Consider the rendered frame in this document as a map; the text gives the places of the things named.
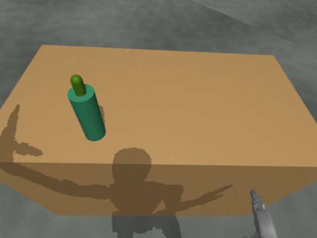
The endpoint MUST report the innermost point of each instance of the right robot hand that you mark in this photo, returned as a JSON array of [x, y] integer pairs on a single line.
[[263, 221]]

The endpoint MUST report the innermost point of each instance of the bottle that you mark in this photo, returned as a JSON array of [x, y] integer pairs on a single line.
[[84, 102]]

